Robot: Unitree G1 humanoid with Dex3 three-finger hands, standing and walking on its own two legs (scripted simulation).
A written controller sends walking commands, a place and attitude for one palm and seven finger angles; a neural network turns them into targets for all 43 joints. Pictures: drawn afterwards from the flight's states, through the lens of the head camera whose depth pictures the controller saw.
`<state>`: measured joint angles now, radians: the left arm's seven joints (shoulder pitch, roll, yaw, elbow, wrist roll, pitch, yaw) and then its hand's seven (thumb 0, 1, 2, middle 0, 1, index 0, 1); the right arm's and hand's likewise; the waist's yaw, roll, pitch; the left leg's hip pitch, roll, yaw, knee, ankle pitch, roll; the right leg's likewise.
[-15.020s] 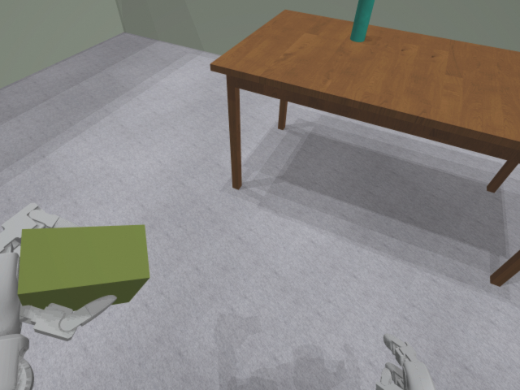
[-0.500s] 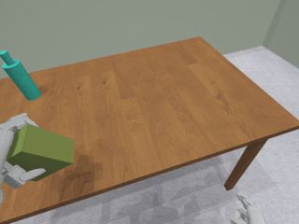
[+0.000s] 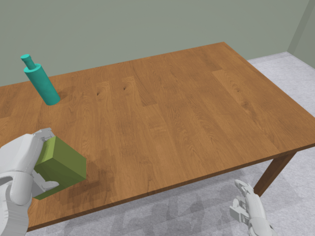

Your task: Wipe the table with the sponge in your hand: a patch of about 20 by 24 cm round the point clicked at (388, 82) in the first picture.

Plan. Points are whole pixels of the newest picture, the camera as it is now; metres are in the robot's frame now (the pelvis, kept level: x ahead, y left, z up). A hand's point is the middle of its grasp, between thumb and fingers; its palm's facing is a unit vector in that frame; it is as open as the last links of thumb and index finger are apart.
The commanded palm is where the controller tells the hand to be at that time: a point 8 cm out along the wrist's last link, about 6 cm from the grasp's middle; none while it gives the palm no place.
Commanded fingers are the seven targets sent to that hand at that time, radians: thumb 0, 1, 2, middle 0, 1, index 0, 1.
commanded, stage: turn the palm down, sponge in hand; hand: left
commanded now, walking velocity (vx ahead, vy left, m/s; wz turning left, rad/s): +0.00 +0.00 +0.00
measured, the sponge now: (53, 172) +0.22 +0.30 +0.07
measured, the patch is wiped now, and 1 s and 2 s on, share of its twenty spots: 0.00 0.00 0.00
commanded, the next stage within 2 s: move the sponge above the wiping area in 0.78 s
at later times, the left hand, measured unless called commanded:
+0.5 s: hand (56, 168) +0.21 +0.27 +0.10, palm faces -0.03 -0.12 -0.99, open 10.1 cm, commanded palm +0.19 +0.28 +0.19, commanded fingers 0.00 0.10 1.30 -1.20 -1.60 -1.20 -1.60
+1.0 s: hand (56, 162) +0.22 +0.27 +0.12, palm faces +0.07 -0.05 -1.00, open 10.1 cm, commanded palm +0.19 +0.27 +0.18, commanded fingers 0.00 0.10 1.30 -1.20 -1.60 -1.20 -1.60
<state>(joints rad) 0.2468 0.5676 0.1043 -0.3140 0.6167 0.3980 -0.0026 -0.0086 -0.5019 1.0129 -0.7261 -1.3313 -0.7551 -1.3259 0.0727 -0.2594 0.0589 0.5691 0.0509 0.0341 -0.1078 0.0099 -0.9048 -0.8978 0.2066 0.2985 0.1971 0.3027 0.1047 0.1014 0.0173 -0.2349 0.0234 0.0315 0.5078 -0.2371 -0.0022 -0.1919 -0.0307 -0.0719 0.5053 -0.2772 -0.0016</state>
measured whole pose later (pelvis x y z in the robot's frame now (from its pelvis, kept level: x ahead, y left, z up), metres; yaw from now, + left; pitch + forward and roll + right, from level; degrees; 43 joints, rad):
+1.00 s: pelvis +0.00 -0.02 +0.01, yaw -1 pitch -4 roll +0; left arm 0.18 0.55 -0.02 -0.24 0.86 0.29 0.00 -0.01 -0.50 1.02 -0.73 -1.32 -0.76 -1.31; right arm 0.01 -0.26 0.04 0.66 0.03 0.02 -0.07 0.01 -0.91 -0.90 0.20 0.30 0.20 0.30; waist 0.14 0.11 0.03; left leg -0.14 0.04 0.03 0.41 -0.19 -0.02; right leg -0.11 0.00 -0.07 0.42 -0.23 -0.03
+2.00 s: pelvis +0.00 +0.00 +0.01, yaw +0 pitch -3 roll +0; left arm 0.15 0.48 -0.03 -0.10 0.88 0.36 0.01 -0.01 -0.50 1.02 -0.74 -1.31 -0.76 -1.30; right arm 0.02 -0.27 0.03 0.67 0.04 0.03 -0.06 0.01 -0.91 -0.90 0.21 0.30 0.20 0.30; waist 0.12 0.11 0.02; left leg -0.16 0.02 0.02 0.40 -0.19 -0.01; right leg -0.11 -0.02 -0.07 0.40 -0.23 -0.01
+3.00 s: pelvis +0.01 +0.00 +0.01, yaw +0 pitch -2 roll +0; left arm 0.14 0.46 -0.05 -0.02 0.92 0.27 0.08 -0.01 -0.50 1.02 -0.73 -1.30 -0.77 -1.30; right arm 0.05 -0.25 0.01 0.68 0.04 0.02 -0.05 0.01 -0.91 -0.90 0.21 0.30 0.20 0.30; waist 0.12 0.09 0.00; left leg -0.19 0.03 0.02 0.43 -0.21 -0.01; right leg -0.14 -0.02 -0.07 0.42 -0.25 -0.01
